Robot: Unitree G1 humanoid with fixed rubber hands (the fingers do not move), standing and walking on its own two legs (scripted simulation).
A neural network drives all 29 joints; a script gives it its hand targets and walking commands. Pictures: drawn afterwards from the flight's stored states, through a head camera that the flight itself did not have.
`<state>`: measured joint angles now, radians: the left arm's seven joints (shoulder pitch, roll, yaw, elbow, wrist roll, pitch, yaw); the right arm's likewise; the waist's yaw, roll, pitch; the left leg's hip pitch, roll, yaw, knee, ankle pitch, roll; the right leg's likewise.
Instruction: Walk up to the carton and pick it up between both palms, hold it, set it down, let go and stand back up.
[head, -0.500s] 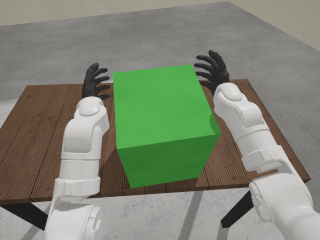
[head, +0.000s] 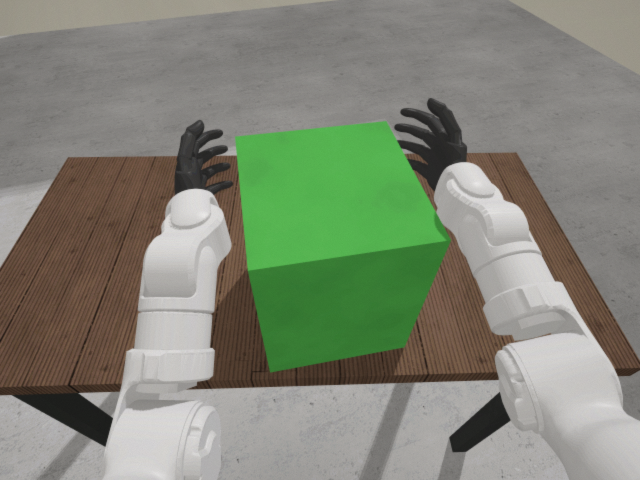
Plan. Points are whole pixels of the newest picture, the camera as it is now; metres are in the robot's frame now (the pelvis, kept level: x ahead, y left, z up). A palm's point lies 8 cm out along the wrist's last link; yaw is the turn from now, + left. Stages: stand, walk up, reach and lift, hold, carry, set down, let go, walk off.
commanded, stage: set down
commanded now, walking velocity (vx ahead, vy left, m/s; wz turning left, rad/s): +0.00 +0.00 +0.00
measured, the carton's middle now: (326, 250) +0.39 +0.02 +0.06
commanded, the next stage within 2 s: none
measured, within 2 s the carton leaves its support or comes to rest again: neither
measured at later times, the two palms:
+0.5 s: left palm (200, 217) +0.36 +0.17 +0.14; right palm (447, 189) +0.42 -0.13 +0.15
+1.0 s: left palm (198, 227) +0.36 +0.17 +0.12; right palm (453, 195) +0.43 -0.15 +0.13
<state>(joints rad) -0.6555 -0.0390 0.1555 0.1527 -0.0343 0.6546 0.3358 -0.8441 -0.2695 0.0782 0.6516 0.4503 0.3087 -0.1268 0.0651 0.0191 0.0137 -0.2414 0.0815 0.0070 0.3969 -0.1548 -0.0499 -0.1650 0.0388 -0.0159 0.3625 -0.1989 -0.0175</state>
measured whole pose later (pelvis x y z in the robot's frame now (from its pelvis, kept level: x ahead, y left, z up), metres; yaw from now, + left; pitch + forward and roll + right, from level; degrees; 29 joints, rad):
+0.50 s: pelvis -0.01 +0.00 +0.00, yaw +0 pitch -1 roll -1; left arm -0.65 -0.04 0.16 0.33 -0.03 0.52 0.33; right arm -0.81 -0.28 0.08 0.73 0.42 0.25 -0.08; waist 0.09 0.03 0.03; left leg -0.24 0.09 0.01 0.40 -0.15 -0.05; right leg -0.17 0.05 -0.02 0.36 -0.19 -0.02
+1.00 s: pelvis -0.01 +0.00 +0.00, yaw +0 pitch +0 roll -1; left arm -0.65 -0.04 0.16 0.46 -0.03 0.40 0.32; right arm -0.81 -0.31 0.08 0.83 0.42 0.19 -0.07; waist 0.10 0.03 0.03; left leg -0.24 0.09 0.01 0.40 -0.15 -0.05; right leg -0.17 0.05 -0.02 0.36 -0.19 -0.02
